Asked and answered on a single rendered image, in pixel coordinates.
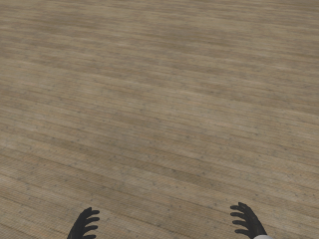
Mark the left robot hand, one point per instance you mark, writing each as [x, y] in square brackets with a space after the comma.
[78, 230]

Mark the right robot hand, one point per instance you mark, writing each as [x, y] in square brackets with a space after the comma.
[251, 222]

